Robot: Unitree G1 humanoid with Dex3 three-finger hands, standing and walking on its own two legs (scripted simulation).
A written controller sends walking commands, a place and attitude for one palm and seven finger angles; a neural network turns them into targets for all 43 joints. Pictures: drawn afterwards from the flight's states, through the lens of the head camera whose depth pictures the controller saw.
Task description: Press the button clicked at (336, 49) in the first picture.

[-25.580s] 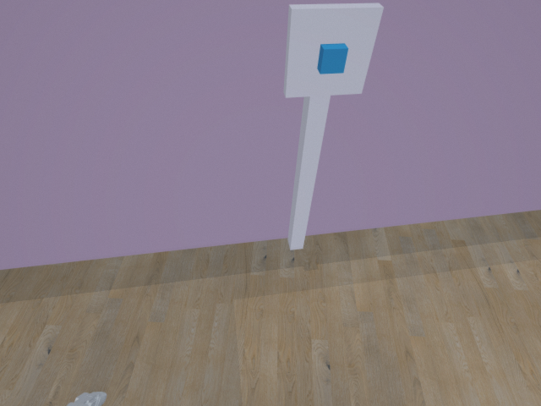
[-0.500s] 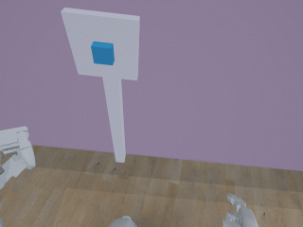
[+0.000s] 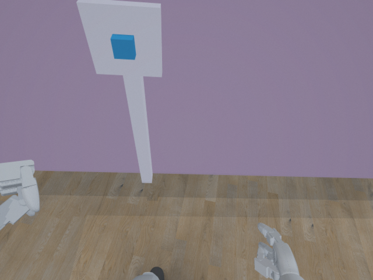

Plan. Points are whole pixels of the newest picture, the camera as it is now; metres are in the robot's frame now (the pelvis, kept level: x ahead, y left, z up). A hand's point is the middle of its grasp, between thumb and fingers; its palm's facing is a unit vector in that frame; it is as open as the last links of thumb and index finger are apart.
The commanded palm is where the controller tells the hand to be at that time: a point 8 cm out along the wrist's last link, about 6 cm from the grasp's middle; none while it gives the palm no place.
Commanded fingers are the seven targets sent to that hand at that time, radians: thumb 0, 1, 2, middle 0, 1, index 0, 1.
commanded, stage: stop stepping back and stand still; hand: left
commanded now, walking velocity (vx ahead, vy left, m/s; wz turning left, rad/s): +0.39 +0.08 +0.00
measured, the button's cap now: (124, 46) +0.70 +0.22 +0.13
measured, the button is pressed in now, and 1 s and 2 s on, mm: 0 0 0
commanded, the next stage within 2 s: let the arm hang, fingers relaxed in 0.56 s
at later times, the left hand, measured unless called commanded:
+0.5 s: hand (4, 229) +0.16 +0.25 +0.17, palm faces +0.35 -0.80 -0.48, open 3.1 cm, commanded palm +0.10 +0.29 +0.18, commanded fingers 0.00 0.90 0.90 -1.30 -1.50 -1.30 -1.50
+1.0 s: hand out of the picture +0.03 +0.22 -0.17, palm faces +0.04 -0.97 -0.24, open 3.5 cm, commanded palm none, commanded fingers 0.00 0.90 0.90 -0.64 -0.78 -0.64 -0.78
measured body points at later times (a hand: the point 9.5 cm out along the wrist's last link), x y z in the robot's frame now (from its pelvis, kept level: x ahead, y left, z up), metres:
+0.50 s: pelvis -0.03 +0.01 +0.00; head -0.04 +0.02 +0.45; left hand +0.13 +0.29 +0.20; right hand +0.12 -0.22 -0.09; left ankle -0.02 +0.12 -0.72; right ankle -0.04 -0.08 -0.73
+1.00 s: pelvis -0.02 +0.02 +0.00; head +0.00 +0.03 +0.45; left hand +0.03 +0.27 -0.15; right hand +0.06 -0.22 -0.14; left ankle +0.01 +0.13 -0.73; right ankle -0.02 -0.09 -0.73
